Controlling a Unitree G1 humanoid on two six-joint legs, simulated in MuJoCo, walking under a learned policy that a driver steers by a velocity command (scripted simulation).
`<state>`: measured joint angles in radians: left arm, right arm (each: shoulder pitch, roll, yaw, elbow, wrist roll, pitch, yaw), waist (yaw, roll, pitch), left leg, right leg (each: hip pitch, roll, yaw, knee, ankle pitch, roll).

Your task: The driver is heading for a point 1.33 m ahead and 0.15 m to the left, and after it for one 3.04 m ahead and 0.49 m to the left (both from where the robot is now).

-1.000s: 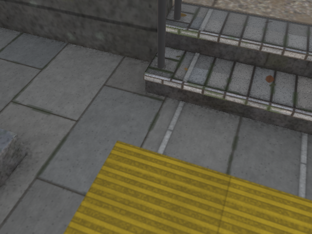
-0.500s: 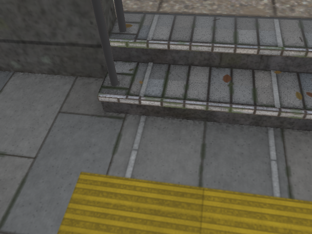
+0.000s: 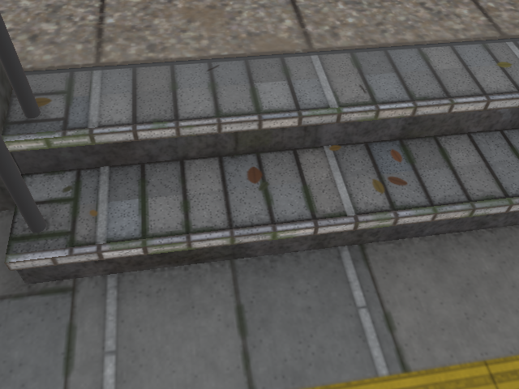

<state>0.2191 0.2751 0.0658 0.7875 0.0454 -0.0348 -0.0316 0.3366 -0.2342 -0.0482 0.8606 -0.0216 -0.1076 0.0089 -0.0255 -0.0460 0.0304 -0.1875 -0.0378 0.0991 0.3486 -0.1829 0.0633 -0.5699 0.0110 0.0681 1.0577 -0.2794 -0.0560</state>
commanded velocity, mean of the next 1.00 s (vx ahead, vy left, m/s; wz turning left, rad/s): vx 0.21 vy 0.00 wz -0.06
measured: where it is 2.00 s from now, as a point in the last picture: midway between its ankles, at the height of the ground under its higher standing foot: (250, 268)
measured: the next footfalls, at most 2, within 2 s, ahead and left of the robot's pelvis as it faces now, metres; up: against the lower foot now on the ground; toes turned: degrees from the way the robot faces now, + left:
right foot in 0.20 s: +0.23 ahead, -0.10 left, +0.00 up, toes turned -2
left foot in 0.54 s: +0.17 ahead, +0.10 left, +0.00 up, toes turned +0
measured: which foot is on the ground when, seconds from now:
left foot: down 0.00-0.22, up 0.24-0.52, down 0.54-0.84, up 0.86-1.00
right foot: up 0.00-0.18, down 0.20-0.56, up 0.58-0.82, down 0.84-1.00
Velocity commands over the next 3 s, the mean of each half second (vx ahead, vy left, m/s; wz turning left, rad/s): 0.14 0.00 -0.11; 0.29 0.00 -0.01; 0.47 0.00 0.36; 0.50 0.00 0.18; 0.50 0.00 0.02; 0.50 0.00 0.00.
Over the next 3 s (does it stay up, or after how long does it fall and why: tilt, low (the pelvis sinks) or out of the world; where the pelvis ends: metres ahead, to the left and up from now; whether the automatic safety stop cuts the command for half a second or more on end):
stays up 1.34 0.18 0.31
